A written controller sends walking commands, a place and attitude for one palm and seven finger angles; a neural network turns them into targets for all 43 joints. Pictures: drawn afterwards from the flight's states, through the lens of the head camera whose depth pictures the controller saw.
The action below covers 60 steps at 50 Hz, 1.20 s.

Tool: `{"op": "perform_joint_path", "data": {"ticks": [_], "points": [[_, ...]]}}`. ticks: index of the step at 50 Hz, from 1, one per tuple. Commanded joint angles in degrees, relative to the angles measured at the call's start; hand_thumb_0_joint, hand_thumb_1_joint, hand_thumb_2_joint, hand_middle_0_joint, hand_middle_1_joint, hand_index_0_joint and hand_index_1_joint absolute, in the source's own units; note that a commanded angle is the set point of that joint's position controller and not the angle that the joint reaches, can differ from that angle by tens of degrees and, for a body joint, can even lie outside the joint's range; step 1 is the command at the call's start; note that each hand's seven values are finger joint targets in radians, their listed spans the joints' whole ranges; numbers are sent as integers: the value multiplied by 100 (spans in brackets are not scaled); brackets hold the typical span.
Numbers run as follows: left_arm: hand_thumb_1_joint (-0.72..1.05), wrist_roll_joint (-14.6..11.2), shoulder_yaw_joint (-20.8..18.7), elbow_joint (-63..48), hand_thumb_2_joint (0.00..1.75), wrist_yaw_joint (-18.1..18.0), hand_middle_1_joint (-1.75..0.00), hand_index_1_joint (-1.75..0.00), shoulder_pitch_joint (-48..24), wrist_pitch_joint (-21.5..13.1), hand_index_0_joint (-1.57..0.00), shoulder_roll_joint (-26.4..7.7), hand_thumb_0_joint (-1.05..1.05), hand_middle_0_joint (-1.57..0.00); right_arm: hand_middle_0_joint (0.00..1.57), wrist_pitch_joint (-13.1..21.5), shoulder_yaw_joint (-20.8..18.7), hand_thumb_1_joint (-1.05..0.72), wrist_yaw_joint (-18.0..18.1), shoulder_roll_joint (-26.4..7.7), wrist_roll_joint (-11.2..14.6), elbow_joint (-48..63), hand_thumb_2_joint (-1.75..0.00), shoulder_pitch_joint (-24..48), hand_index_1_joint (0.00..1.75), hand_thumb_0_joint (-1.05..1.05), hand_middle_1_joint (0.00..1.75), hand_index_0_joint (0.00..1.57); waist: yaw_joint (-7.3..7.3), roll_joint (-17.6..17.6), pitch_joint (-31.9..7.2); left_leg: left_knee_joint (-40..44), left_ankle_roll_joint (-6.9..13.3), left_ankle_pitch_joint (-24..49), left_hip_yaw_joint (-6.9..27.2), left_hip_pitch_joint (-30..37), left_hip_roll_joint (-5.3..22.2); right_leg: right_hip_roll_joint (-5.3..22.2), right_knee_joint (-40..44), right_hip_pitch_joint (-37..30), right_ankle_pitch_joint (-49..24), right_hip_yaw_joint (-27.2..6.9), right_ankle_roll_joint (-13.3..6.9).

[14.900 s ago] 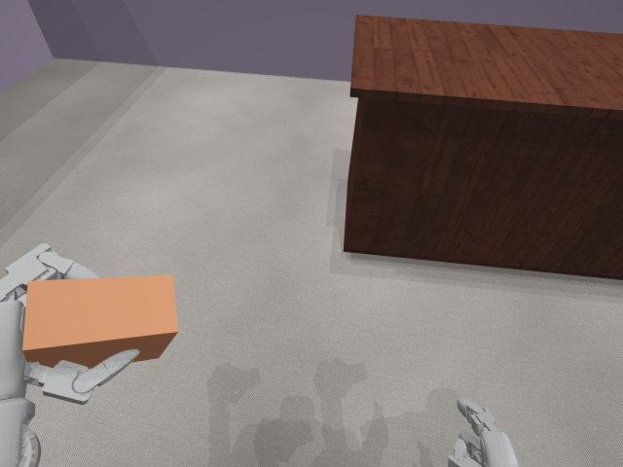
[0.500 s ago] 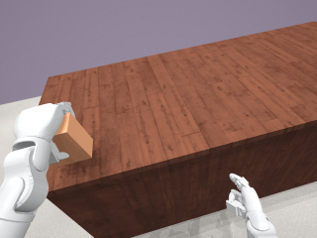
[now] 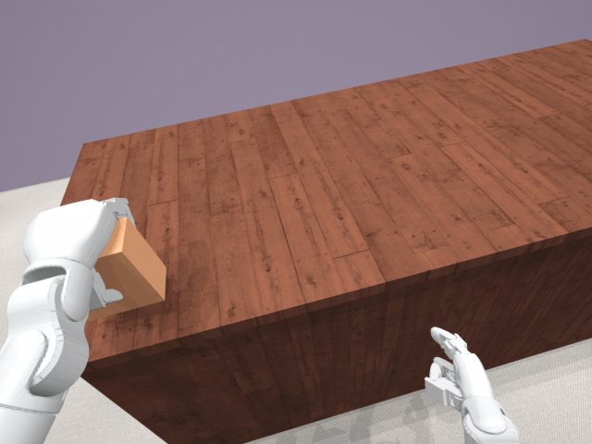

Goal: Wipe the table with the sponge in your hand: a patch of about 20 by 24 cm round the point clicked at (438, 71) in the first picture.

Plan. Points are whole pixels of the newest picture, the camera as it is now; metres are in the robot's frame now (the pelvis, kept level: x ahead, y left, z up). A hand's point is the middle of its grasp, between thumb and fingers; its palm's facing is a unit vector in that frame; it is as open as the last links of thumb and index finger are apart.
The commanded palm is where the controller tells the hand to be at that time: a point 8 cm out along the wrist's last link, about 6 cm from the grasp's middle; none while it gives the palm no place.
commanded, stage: move the sponge above the wiping area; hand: left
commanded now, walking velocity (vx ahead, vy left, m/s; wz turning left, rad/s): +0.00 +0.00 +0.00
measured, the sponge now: (114, 278) +0.26 +0.30 +0.12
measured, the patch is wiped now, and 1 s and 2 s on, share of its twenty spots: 0.00 0.00 0.00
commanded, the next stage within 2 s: lower the sponge onto the table in 1.30 s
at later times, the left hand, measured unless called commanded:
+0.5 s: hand (94, 259) +0.27 +0.32 +0.14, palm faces +0.01 -0.03 -1.00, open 9.6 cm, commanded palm +0.24 +0.32 +0.21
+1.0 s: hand (86, 259) +0.26 +0.33 +0.15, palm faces +0.07 -0.05 -1.00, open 9.6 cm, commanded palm +0.23 +0.32 +0.22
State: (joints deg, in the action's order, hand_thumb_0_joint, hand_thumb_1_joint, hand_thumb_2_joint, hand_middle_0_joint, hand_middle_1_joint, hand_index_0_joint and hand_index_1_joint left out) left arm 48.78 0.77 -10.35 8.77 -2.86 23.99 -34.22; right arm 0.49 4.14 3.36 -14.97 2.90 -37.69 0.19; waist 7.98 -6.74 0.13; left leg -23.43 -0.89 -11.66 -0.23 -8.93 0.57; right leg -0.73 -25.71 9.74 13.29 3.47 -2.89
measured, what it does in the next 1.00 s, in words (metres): stands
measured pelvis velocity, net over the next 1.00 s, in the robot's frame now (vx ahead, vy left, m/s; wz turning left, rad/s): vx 0.00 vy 0.02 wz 0.01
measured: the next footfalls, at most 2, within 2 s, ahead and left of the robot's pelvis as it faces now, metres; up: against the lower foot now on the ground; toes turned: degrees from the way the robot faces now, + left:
none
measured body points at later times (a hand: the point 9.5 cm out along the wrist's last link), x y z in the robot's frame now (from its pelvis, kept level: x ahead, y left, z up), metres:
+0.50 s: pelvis +0.00 +0.00 +0.00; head +0.00 -0.05 +0.45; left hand +0.26 +0.32 +0.19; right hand +0.24 -0.21 -0.09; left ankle +0.01 +0.13 -0.74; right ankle +0.01 -0.09 -0.74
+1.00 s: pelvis +0.00 +0.02 +0.00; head +0.00 -0.03 +0.45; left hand +0.25 +0.32 +0.20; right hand +0.26 -0.16 -0.08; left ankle +0.01 +0.13 -0.74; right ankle +0.01 -0.09 -0.74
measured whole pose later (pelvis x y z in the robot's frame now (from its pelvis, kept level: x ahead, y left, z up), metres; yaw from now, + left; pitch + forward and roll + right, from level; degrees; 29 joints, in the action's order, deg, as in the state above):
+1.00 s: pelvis +0.00 +0.02 +0.00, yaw +1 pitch -2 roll +0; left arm 48.7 0.1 -6.5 7.4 -3.7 21.4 -33.7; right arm 0.3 3.9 3.8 -14.8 3.3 -37.5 -0.8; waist 8.1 -6.7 -0.1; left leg -24.0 0.4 -12.1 0.1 -9.7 -0.6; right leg 0.4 -24.8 9.6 13.1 3.7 -1.5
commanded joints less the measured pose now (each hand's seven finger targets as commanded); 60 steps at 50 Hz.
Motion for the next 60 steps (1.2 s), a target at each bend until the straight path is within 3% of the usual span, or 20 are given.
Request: {"op": "perform_joint_path", "data": {"ticks": [1, 5, 8, 10, 11, 14, 15, 16, 20, 22, 25, 26, 31, 38, 40, 46, 49, 55, 58, 60], "points": [[10, 121, -1094, -771, 130, -248, -160, -160, -1449, -50, -120, -1565, 0, -120, 20, 321, -208, -90, 45, -525, -8, 1028, -90, 1177, 30, 0, 30, 20, -12, 416, -1266, -5, 269, 1217, 56, 194, -213, 131, 420, -473, -976, -501, -52], [10, 120, -1191, -912, 130, -205, -160, -160, -1700, -261, -120, -1766, 0, -120, 20, 386, -185, -90, 106, -478, 62, 1096, -90, 1312, 30, 0, 30, 20, -65, 312, -1189, -51, 294, 1087, 106, 318, -255, 83, 506, -300, -789, -719, -58], [10, 97, -1128, -473, 130, -226, -160, -160, -1658, -460, -120, -1711, 0, -120, 20, 398, -269, -90, 161, -571, -3, 971, -90, 941, 30, 0, 30, 20, -110, 334, -1190, -35, 300, 1040, 74, 282, -249, 133, 539, -310, -774, -469, 4], [10, 102, -1464, -675, 130, -285, -160, -160, -1786, -594, -120, -2067, 0, -120, 20, 482, -236, -90, 182, -525, 41, 1038, -90, 1142, 30, 0, 30, 20, -63, 268, -1236, -101, 296, 1052, 119, 335, -271, 108, 533, -351, -776, -770, -70], [10, 86, -1270, -456, 130, -304, -160, -160, -1880, -624, -120, -1853, 0, -120, 20, 477, -259, -90, 206, -548, -22, 987, -90, 951, 30, 0, 30, 20, -105, 249, -1263, -128, 293, 1066, 43, 268, -264, 178, 518, -381, -824, -578, -33], [10, 74, -1310, -164, 130, -346, -160, -160, -1835, -730, -120, -1855, 0, -120, 20, 444, -313, -90, 202, -568, 17, 909, -90, 844, 30, 0, 30, 20, -119, 317, -1131, -48, 285, 985, 67, 233, -262, 156, 567, -300, -734, -488, 16], [10, 73, -1420, -360, 130, -377, -160, -160, -2031, -763, -120, -1989, 0, -120, 20, 518, -253, -90, 206, -528, 53, 997, -90, 1067, 30, 0, 30, 20, -85, 121, -1253, -83, 276, 1011, 89, 311, -270, 135, 543, -352, -743, -712, -74], [10, 66, -1368, -168, 130, -399, -160, -160, -1907, -756, -120, -1899, 0, -120, 20, 505, -304, -90, 219, -575, -17, 949, -90, 850, 30, 0, 30, 20, -74, 130, -1336, -96, 274, 1099, 50, 245, -257, 184, 486, -448, -876, -509, -52], [10, 68, -1471, 14, 130, -411, -160, -160, -1900, -751, -120, -1993, 0, -120, 20, 489, -285, -90, 203, -575, 45, 973, -90, 1003, 30, 0, 30, 20, -89, 392, -1183, -97, 271, 968, 73, 191, -242, 148, 523, -347, -769, -704, -56], [10, 68, -1439, 192, 130, -412, -160, -160, -1665, -750, -120, -1912, 0, -120, 20, 453, -333, -90, 184, -605, 17, 915, -90, 747, 30, 0, 30, 20, -101, 500, -1315, -111, 274, 1092, 44, 122, -244, 188, 442, -451, -982, -482, 15], [10, 73, -1617, 120, 130, -382, -160, -160, -1769, -768, -120, -2147, 0, -120, 20, 435, -294, -90, 175, -607, 53, 982, -90, 937, 30, 0, 30, 20, -83, 322, -1224, -100, 280, 1047, 82, 117, -255, 132, 455, -400, -902, -608, -42], [10, 53, -1359, 86, 130, -368, -160, -160, -1850, -785, -120, -1883, 0, -120, 20, 422, -307, -90, 180, -613, 12, 999, -90, 786, 30, 0, 30, 20, -110, 209, -1330, -89, 288, 1060, 43, 97, -255, 182, 433, -453, -921, -421, -17], [10, 55, -1270, -115, 130, -415, -160, -160, -2065, -899, -120, -1798, 0, -120, 20, 472, -317, -90, 204, -568, -6, 1017, -90, 746, 30, 0, 30, 20, -134, 100, -1344, -78, 288, 1034, 78, 227, -230, 165, 464, -343, -775, -394, -53], [10, 71, -1302, -440, 130, -506, -160, -160, -1601, -740, -120, -1673, 0, -120, 20, 419, -342, -90, 105, -571, -14, 997, -90, 781, 30, 0, 30, 20, -5, 95, -1431, 69, 246, 1415, 186, 295, -191, 102, 397, -502, -1049, -237, -77], [10, 61, -1367, -749, 130, -516, -160, -160, -1660, -631, -120, -1711, 0, -120, 20, 450, -258, -90, 69, -495, 43, 1107, -90, 1104, 30, 0, 30, 20, 27, 49, -1362, 75, 232, 1403, 231, 307, -174, 82, 380, -499, -1031, -443, -142], [10, 117, -948, -655, 130, -417, -160, -160, -1740, -259, -120, -1385, 0, -120, 20, 321, -230, -90, 62, -533, 13, 1058, -90, 1062, 30, 0, 30, 20, -33, 214, -1210, 171, 230, 1184, 189, 210, -170, 74, 430, -376, -752, -248, -97], [10, 185, -977, -531, 130, -338, -160, -160, -1750, -211, -120, -1520, 0, -120, 20, 253, -243, -90, 78, -553, 37, 1008, -90, 1012, 30, 0, 30, 20, -65, 410, -1198, 224, 245, 1067, 222, 237, -181, 61, 504, -345, -641, -251, -42], [10, 230, -984, -1032, 130, -249, -160, -160, -2049, -362, -120, -1603, 0, -120, 20, 372, -146, -90, 89, -443, 54, 1128, -90, 1270, 30, 0, 30, 20, -17, 11, -1410, 182, 253, 1280, 292, 470, -189, -4, 480, -442, -771, -443, -168], [10, 215, -1008, -607, 130, -251, -160, -160, -1753, -341, -120, -1541, 0, -120, 20, 291, -222, -90, 69, -543, -12, 976, -90, 977, 30, 0, 30, 20, -33, 219, -1259, 195, 242, 1365, 240, 340, -179, 28, 512, -455, -917, -247, -113], [10, 201, -1189, -946, 130, -282, -160, -160, -1874, -310, -120, -1721, 0, -120, 20, 327, -151, -90, 56, -464, 48, 1115, -90, 1286, 30, 0, 30, 20, 33, 68, -1300, 184, 233, 1331, 269, 358, -187, 13, 481, -496, -858, -480, -177]]}}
